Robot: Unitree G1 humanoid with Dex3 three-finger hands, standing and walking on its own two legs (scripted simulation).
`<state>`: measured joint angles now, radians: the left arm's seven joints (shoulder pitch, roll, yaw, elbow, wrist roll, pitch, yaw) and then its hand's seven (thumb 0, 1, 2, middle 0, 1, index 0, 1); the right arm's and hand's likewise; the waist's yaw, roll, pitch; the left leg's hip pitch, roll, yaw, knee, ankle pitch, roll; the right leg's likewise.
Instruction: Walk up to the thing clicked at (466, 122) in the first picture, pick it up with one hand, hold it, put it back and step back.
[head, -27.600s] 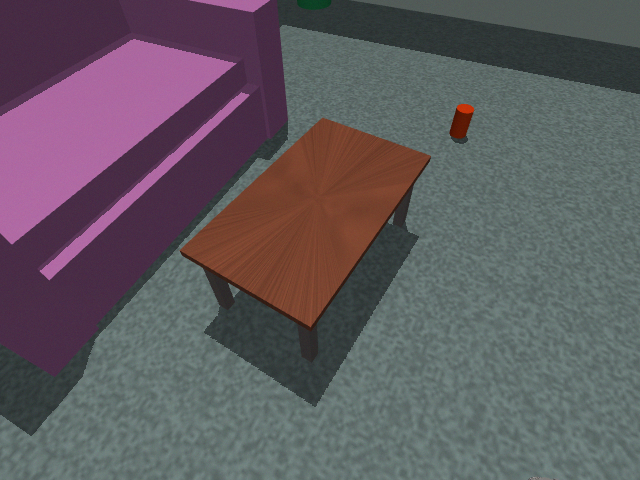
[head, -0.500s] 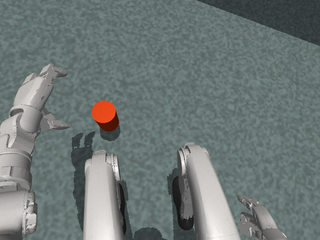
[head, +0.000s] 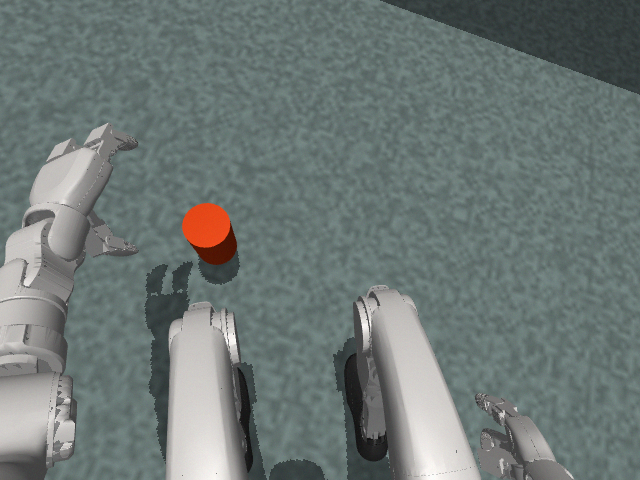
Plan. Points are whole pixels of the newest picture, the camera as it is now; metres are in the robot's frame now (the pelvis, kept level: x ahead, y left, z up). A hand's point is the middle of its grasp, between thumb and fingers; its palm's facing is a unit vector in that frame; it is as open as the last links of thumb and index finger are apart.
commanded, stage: go down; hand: left
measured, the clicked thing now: (212, 236) +0.48 +0.16 -0.36
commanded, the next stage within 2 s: none
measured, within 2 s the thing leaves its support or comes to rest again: neither
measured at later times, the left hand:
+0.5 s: hand (61, 168) +0.45 +0.26 +0.00, palm faces -0.37 -0.23 -0.90, open 14.6 cm
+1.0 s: hand (43, 141) +0.46 +0.26 +0.05, palm faces -0.34 -0.29 -0.89, open 10.6 cm
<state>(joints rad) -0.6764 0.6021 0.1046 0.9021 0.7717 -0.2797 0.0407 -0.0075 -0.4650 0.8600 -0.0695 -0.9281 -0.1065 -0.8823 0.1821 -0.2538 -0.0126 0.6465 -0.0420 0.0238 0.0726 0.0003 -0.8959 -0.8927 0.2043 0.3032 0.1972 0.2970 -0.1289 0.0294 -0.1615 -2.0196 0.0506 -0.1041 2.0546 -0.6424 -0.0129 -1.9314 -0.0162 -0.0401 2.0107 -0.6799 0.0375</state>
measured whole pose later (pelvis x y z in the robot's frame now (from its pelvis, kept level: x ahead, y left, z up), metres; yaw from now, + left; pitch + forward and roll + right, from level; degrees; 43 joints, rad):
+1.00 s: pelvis +0.01 +0.01 +0.10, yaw +1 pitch +30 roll -6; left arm -0.70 0.64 0.06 0.95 0.89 -0.34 0.03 -0.01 -0.24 0.80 -0.51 -1.11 -0.58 -1.03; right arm 0.23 -0.23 -0.01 0.69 -0.03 0.03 0.04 0.00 -0.93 -0.90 0.20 0.30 0.20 0.30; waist -0.15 0.04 -0.18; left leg -1.66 0.06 -0.08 1.72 -0.59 0.00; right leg -1.58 -0.02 -0.04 1.66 -0.61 0.04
